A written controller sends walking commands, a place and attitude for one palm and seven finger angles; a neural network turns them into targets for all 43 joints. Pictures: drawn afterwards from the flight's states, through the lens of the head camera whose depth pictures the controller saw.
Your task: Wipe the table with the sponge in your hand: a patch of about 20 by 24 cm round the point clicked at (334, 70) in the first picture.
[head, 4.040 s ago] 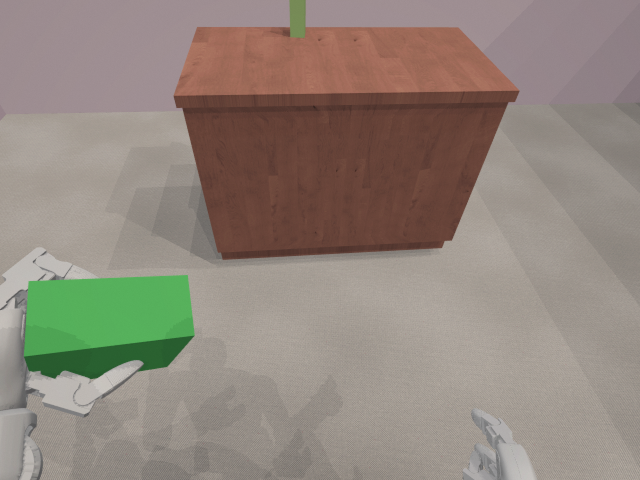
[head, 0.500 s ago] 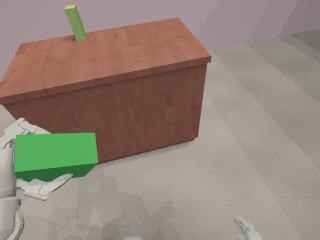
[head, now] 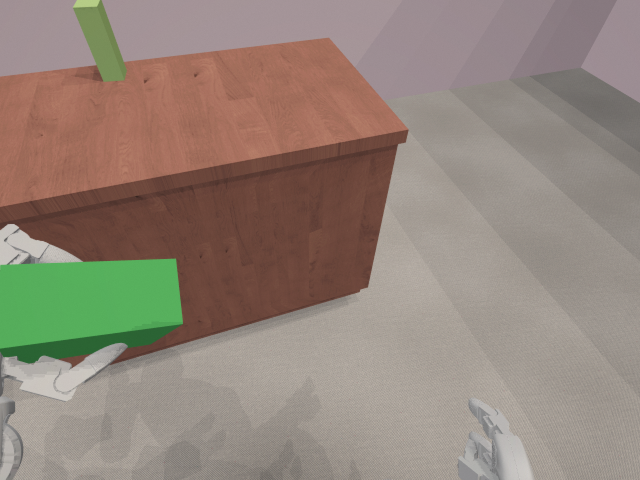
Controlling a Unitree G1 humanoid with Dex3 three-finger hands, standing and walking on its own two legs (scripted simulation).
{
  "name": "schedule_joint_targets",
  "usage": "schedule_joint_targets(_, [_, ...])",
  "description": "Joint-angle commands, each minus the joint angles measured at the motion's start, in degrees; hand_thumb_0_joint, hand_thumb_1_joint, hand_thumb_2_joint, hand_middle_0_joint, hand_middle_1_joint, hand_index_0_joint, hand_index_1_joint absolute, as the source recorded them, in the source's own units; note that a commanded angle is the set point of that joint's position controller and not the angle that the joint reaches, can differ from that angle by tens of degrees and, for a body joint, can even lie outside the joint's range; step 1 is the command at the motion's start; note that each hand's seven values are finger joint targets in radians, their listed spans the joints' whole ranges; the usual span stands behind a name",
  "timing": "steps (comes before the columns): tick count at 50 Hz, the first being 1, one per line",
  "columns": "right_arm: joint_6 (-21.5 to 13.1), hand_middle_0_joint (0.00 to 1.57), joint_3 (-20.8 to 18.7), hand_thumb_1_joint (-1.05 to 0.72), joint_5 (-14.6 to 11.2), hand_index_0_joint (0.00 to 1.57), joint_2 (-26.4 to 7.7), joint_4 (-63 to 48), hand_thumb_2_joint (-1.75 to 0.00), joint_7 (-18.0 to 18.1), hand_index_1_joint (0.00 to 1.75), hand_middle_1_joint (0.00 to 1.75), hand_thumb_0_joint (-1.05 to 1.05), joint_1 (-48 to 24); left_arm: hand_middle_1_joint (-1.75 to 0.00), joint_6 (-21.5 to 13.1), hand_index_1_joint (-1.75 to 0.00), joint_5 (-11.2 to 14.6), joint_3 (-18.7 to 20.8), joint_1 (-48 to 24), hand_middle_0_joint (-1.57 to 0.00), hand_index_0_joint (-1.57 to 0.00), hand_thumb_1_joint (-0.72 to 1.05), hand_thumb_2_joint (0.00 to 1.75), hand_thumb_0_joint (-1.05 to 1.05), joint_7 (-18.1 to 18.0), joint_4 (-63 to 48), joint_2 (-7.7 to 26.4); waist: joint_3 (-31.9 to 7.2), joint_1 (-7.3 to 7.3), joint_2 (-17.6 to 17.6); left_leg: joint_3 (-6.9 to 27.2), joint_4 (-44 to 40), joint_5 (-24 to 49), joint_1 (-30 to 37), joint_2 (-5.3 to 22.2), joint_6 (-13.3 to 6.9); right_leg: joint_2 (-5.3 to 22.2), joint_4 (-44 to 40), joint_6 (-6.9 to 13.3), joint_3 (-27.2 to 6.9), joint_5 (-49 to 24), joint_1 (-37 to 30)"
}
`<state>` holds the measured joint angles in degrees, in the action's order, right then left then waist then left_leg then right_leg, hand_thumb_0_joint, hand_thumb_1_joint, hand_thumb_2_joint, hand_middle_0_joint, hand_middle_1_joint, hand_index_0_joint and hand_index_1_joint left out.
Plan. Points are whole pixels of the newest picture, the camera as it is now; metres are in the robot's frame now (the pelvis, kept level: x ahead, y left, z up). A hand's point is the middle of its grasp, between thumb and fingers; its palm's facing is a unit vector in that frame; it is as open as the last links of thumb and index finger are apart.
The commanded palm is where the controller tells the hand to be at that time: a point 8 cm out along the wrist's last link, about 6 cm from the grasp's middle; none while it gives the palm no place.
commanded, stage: take the last steps up to it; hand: left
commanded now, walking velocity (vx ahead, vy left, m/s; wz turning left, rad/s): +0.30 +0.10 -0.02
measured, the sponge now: (116, 310) +0.24 +0.21 +0.16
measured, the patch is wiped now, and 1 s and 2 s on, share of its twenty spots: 0.00 0.00 0.00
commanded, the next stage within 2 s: come to a stop and stand still in 1.74 s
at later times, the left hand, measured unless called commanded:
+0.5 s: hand (98, 236) +0.31 +0.25 +0.18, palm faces +0.37 -0.81 -0.46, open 10.2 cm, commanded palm +0.26 +0.30 +0.18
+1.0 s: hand (134, 177) +0.41 +0.25 +0.17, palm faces +0.40 -0.80 -0.45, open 10.2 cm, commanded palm +0.35 +0.29 +0.18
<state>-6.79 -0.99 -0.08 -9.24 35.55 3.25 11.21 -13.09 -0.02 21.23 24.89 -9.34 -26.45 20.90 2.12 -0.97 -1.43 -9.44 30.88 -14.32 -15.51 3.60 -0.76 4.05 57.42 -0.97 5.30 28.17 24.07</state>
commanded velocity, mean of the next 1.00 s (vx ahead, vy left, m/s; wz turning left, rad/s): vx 0.29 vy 0.10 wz -0.01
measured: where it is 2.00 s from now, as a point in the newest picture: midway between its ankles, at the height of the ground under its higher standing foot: (306, 458)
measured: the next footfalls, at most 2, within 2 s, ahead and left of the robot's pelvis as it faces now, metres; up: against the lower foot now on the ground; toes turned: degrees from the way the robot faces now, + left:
right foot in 0.14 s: +0.11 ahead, -0.10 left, +0.00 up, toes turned -10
left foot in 0.52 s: +0.21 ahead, +0.16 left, +0.00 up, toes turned +9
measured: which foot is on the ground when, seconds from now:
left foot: down 0.00-0.16, up 0.18-0.50, down 0.52-0.84, up 0.86-1.00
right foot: up 0.00-0.12, down 0.14-0.52, up 0.54-0.82, down 0.84-1.00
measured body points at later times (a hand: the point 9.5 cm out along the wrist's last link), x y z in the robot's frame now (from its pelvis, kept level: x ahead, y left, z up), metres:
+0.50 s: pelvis +0.10 +0.02 +0.00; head +0.14 +0.02 +0.45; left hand +0.29 +0.29 +0.20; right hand +0.26 -0.26 -0.08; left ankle +0.17 +0.15 -0.72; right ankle +0.07 -0.09 -0.73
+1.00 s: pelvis +0.19 +0.01 +0.00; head +0.22 -0.01 +0.45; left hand +0.39 +0.29 +0.19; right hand +0.34 -0.22 -0.12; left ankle +0.19 +0.14 -0.66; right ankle +0.20 -0.08 -0.73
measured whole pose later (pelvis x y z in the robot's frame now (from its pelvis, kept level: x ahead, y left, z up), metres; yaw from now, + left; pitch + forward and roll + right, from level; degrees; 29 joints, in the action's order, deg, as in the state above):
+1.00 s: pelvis +0.19 +0.01 +0.00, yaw +0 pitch +0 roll +2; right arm -3.5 0.1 0.1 -12.2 39.3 2.9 10.5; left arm -12.8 0.4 19.8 25.6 -8.4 -24.9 18.5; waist 4.3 0.2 1.5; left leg -4.1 61.5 -22.4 -28.3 3.1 1.3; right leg 3.9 32.5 2.2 9.3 17.5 14.6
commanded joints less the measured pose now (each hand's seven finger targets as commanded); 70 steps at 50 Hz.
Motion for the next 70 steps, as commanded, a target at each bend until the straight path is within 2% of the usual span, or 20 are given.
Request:
schedule_joint_targets(1, [-3.6,0.20,-2.0,-0.90,0.0,0.20,-8.5,-7.4,-0.90,0.1,0.30,0.30,0.00,-2.9,-1.60,-4.7,-1.60,1.0,5.2,0.2,-1.20,-1.20,0.10,1.30,0.00,-0.7,-19.3,8.9,-6.7,1.01,15.8,11.1,-13.6,7.9,5.1,12.6,-8.9,-0.1,-10.6,-0.6,3.2,-4.2,-0.3])
schedule_joint_targets(6, [-1.8,0.20,-1.6,-0.90,0.0,0.20,-8.2,-6.7,-0.90,1.2,0.30,0.30,0.00,-3.6,-1.60,-3.0,-1.60,1.0,6.9,-1.0,-1.20,-1.20,0.10,1.30,0.00,-0.7,-10.3,9.8,-7.4,1.49,5.9,6.3,-0.2,-3.5,-4.4,9.1,-4.4,-0.5,-31.2,0.8,2.5,-10.7,-18.0])
schedule_joint_targets(8, [-1.0,0.20,-1.2,-0.90,-0.2,0.20,-6.7,-8.2,-0.90,0.5,0.30,0.30,0.00,-4.8,-1.60,-2.2,-1.60,1.1,8.1,-2.1,-1.20,-1.20,0.10,1.30,0.00,-0.7,-7.1,11.5,-7.2,2.11,-17.8,2.1,28.9,-17.2,-24.8,-2.5,0.1,20.1,-42.4,11.2,-35.1,-9.1,-26.7])
schedule_joint_targets(9, [-1.1,0.20,-2.3,-0.90,-0.1,0.20,-8.5,-7.3,-0.90,-0.2,0.30,0.30,0.00,-4.8,-1.60,-2.6,-1.60,2.0,7.0,-5.0,-1.20,-1.20,0.10,1.30,0.00,-0.3,-7.7,10.6,-5.2,1.65,-16.3,9.4,36.4,-14.0,-26.3,-0.2,1.1,22.6,-45.0,12.3,-37.3,-6.4,-23.6])
schedule_joint_targets(15, [0.6,0.20,-1.1,-0.90,0.3,0.20,-7.4,-6.6,-0.90,-0.2,0.30,0.30,0.00,-5.6,-1.60,-5.3,-1.60,0.7,6.9,-1.7,-1.20,-1.20,0.10,1.30,0.00,-0.2,-13.7,10.7,-6.1,0.92,-5.1,7.3,25.9,-4.6,-19.5,3.0,2.2,15.5,-38.4,9.2,-9.6,-35.3,-19.0])
schedule_joint_targets(24, [-0.3,0.20,-2.8,-0.90,0.1,0.20,-7.9,-9.6,-0.90,1.1,0.30,0.30,0.00,-2.2,-1.60,-4.4,-1.60,1.0,7.4,-1.2,-1.20,-1.20,0.10,1.30,0.00,-2.5,-17.9,10.3,-9.1,0.90,-1.2,-1.3,-6.0,3.6,6.3,-0.9,0.3,9.3,-26.7,5.3,-4.1,-21.5,-14.5])
schedule_joint_targets(26, [-0.3,0.20,-3.9,-0.90,-0.3,0.20,-10.5,-10.0,-0.90,1.2,0.30,0.30,0.00,-1.9,-1.60,-5.2,-1.60,1.4,7.0,-3.0,-1.20,-1.20,0.10,1.30,0.00,-2.4,-18.4,9.5,-11.4,0.12,18.1,22.0,-9.7,13.3,20.5,15.0,-7.8,-0.3,-3.6,0.4,2.3,-1.8,3.6])
schedule_joint_targets(28, [-1.2,0.20,-3.1,-0.90,0.0,0.20,-9.2,-9.3,-0.90,1.1,0.30,0.30,0.00,-3.2,-1.60,-5.7,-1.60,1.1,8.4,-3.8,-1.20,-1.20,0.10,1.30,0.00,-1.3,-14.7,13.0,-8.9,0.58,19.2,33.3,-15.0,3.8,13.8,21.5,-14.1,0.3,10.5,0.5,-3.8,7.7,10.8])
schedule_joint_targets(33, [-2.5,0.20,-2.7,-0.90,-0.5,0.20,-8.9,-8.2,-0.90,0.0,0.30,0.30,0.00,-3.2,-1.60,-5.0,-1.60,1.3,5.9,0.3,-1.20,-1.20,0.10,1.30,0.00,-0.4,-21.1,9.0,-8.0,1.17,15.6,13.4,-13.2,8.4,6.0,13.6,-10.0,1.6,-1.4,-0.6,0.3,-3.4,4.9])
schedule_joint_targets(40, [-1.8,0.20,-1.7,-0.90,-0.3,0.20,-8.3,-7.4,-0.90,1.4,0.30,0.30,0.00,-3.4,-1.60,-2.9,-1.60,1.4,6.9,-0.7,-1.20,-1.20,0.10,1.30,0.00,-0.8,-12.1,9.5,-8.3,1.31,8.9,6.9,-4.1,-5.0,-1.5,10.2,-4.6,-2.0,-28.9,-0.4,4.8,-9.9,-14.5])
schedule_joint_targets(41, [-1.3,0.20,-1.6,-0.90,-0.3,0.20,-7.7,-7.3,-0.90,1.5,0.30,0.30,0.00,-3.3,-1.60,-2.7,-1.60,1.0,6.7,-2.1,-1.20,-1.20,0.10,1.30,0.00,-0.8,-10.8,9.9,-7.6,1.32,2.0,4.3,4.5,-8.2,-6.3,7.2,-3.0,2.3,-33.6,1.9,-2.5,-9.0,-17.6])
schedule_joint_targets(43, [-1.1,0.20,-1.2,-0.90,-0.3,0.20,-7.3,-8.6,-0.90,0.7,0.30,0.30,0.00,-5.4,-1.60,-1.9,-1.60,1.7,8.1,-5.3,-1.20,-1.20,0.10,1.30,0.00,-0.9,-8.5,11.6,-6.5,2.44,-17.3,4.0,29.9,-17.9,-24.4,-1.7,0.8,20.8,-43.2,11.5,-35.3,-8.6,-23.5])
schedule_joint_targets(44, [-1.2,0.20,-1.7,-0.90,-0.3,0.20,-8.0,-7.5,-0.90,0.3,0.30,0.30,0.00,-5.3,-1.60,-2.2,-1.60,2.1,7.2,-5.9,-1.20,-1.20,0.10,1.30,0.00,-0.6,-8.8,11.5,-4.5,1.67,-16.2,9.4,36.7,-13.9,-26.3,0.0,1.5,21.7,-44.0,12.6,-36.0,-11.4,-22.6])
schedule_joint_targets(49, [0.3,0.20,-0.6,-0.90,0.1,0.20,-7.1,-7.1,-0.90,0.2,0.30,0.30,0.00,-5.9,-1.60,-4.7,-1.60,0.8,6.5,-3.4,-1.20,-1.20,0.10,1.30,0.00,-0.5,-14.5,10.7,-6.5,0.93,-5.8,6.7,24.2,-7.0,-17.7,2.3,2.1,15.3,-36.6,9.1,-8.8,-42.0,-20.3])
schedule_joint_targets(56, [0.2,0.20,-2.1,-0.90,0.4,0.20,-7.3,-10.0,-0.90,0.6,0.30,0.30,0.00,-3.2,-1.60,-4.1,-1.60,1.4,8.3,0.7,-1.20,-1.20,0.10,1.30,0.00,-2.3,-19.3,11.0,-10.7,1.32,-3.5,-1.8,-4.2,5.1,1.9,-2.4,1.3,10.3,-28.8,6.1,-4.7,-32.6,-19.1])
schedule_joint_targets(57, [0.3,0.20,-2.7,-0.90,0.2,0.20,-8.0,-10.2,-0.90,1.0,0.30,0.30,0.00,-2.6,-1.60,-4.4,-1.60,1.4,8.1,0.1,-1.20,-1.20,0.10,1.30,0.00,-2.3,-19.1,10.9,-10.7,0.81,0.4,-0.4,-6.6,6.4,7.1,-1.0,0.6,8.9,-24.3,4.7,-4.0,-29.8,-15.6])
schedule_joint_targets(59, [0.2,0.20,-3.5,-0.90,-0.6,0.20,-10.2,-10.8,-0.90,0.9,0.30,0.30,0.00,-2.0,-1.60,-5.1,-1.60,1.6,7.2,-1.7,-1.20,-1.20,0.10,1.30,0.00,-2.2,-19.8,10.2,-11.9,0.64,18.7,23.5,-9.6,21.9,19.4,16.4,-8.2,-1.1,-3.7,0.3,1.3,3.8,3.0])
schedule_joint_targets(61, [-0.1,0.20,-2.7,-0.90,0.0,0.20,-9.2,-9.6,-0.90,0.9,0.30,0.30,0.00,-2.8,-1.60,-4.8,-1.60,1.3,8.4,-2.1,-1.20,-1.20,0.10,1.30,0.00,-1.4,-14.3,12.4,-8.4,0.23,17.2,31.6,-14.0,11.6,11.5,21.2,-13.8,-0.1,8.5,0.5,-4.0,7.9,8.4])
schedule_joint_targets(65, [-1.3,0.20,-2.7,-0.90,-0.6,0.20,-9.1,-8.6,-0.90,0.0,0.30,0.30,0.00,-2.7,-1.60,-4.4,-1.60,1.6,5.5,0.5,-1.20,-1.20,0.10,1.30,0.00,-0.4,-19.2,8.8,-8.8,1.00,14.7,15.5,-11.8,14.3,7.3,13.8,-10.0,0.3,-1.6,-0.5,-0.7,-1.6,3.7])
schedule_joint_targets(70, [-1.7,0.20,-1.5,-0.90,-0.4,0.20,-8.8,-8.6,-0.90,0.7,0.30,0.30,0.00,-2.7,-1.60,-2.6,-1.60,2.0,6.0,1.3,-1.20,-1.20,0.10,1.30,0.00,-0.7,-15.5,9.1,-8.0,0.90,12.6,11.8,-11.0,3.5,0.5,12.3,-7.3,-2.7,-19.3,-1.0,3.7,-4.4,-8.4])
